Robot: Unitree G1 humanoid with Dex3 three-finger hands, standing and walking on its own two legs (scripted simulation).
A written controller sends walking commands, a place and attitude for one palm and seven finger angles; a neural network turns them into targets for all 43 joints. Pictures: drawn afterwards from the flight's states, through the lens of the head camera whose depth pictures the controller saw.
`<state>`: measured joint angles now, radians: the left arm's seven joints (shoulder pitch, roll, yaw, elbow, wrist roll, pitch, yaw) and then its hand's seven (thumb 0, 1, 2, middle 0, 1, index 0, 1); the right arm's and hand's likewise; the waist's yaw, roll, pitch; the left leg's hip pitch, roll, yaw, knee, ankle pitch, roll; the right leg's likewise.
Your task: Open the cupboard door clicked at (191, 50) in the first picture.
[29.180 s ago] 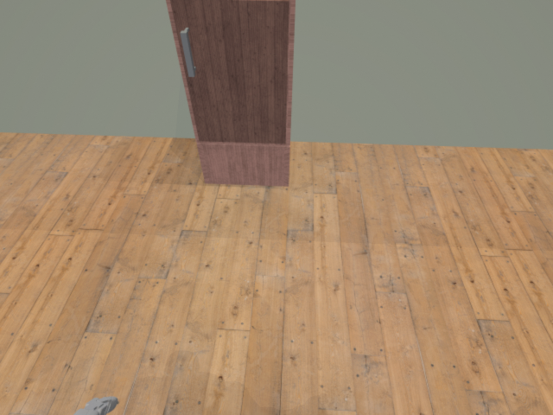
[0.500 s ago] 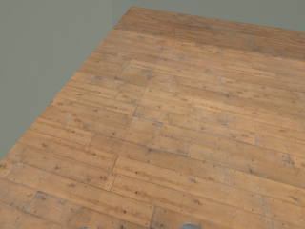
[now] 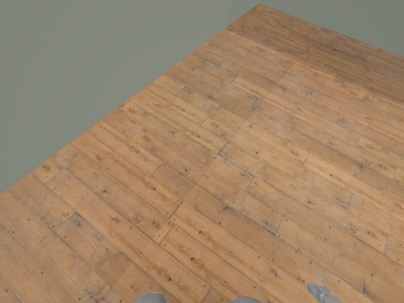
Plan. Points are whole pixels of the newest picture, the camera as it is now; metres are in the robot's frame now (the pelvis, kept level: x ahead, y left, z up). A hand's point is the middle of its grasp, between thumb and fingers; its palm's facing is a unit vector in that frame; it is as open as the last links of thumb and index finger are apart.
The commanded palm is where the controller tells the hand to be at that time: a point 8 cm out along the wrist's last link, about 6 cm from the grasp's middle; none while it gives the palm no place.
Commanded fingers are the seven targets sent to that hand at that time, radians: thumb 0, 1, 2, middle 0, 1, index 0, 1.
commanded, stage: turn to face it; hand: left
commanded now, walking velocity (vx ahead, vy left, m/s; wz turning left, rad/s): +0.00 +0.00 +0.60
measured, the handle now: out of the picture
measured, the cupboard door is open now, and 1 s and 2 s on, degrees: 46 46 46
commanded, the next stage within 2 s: none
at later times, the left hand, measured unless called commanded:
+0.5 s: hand out of the picture +0.04 +0.15 -0.15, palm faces +0.31 -0.92 -0.23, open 7.4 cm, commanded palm none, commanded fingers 0.00 0.90 0.90 -0.20 -0.30 -0.20 -0.30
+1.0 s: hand out of the picture +0.04 +0.17 -0.13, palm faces +0.56 -0.77 -0.31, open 7.4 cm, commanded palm none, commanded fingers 0.00 0.90 0.90 -0.20 -0.30 -0.20 -0.30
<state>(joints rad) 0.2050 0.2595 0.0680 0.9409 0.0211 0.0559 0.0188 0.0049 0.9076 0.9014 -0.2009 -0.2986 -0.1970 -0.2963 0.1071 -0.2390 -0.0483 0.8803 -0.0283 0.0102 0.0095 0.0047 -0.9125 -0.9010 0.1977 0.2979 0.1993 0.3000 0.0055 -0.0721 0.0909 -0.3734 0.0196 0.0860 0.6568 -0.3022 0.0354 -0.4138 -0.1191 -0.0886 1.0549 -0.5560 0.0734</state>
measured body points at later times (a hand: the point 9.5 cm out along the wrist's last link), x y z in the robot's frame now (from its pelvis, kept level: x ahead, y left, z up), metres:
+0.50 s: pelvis +0.04 -0.05 +0.02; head +0.10 -0.03 +0.46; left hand +0.03 +0.20 -0.13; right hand +0.21 -0.27 -0.13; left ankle -0.01 +0.06 -0.68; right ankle +0.05 -0.17 -0.72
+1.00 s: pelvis +0.07 -0.08 +0.01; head +0.12 -0.07 +0.45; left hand +0.02 +0.21 -0.11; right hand +0.29 -0.26 -0.14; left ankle -0.01 +0.03 -0.68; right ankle +0.14 -0.18 -0.72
